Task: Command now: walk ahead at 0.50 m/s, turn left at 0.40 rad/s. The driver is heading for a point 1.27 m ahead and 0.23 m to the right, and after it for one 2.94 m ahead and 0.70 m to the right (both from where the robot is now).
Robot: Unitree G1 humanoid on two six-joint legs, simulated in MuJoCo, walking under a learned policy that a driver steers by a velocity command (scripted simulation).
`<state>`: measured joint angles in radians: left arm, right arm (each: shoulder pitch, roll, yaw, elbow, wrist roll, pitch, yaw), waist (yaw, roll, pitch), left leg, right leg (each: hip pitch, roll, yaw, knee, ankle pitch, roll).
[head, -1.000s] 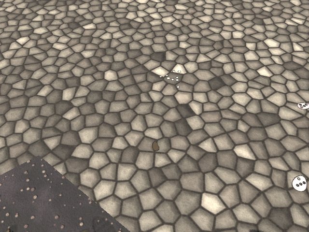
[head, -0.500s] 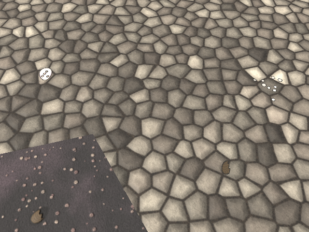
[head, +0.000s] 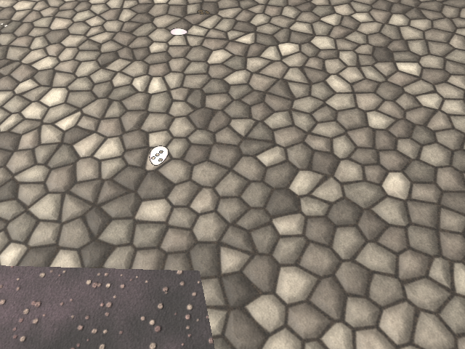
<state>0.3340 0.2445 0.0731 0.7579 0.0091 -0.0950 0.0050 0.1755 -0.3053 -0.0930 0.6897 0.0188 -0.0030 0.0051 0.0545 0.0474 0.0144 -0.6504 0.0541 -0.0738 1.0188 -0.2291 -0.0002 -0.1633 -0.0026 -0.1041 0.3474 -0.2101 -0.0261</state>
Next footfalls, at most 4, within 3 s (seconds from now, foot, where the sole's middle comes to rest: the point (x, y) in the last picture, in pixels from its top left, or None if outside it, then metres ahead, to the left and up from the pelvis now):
0.24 left None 0.27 0.16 -0.78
0.76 right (289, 315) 0.59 -0.07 -0.78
1.26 left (249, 223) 0.91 0.05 -0.78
1.76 right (358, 203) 1.01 -0.32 -0.78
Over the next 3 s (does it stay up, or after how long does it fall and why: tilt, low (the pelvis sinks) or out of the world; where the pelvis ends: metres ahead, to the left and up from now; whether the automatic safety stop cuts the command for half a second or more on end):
stays up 1.23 -0.35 0.00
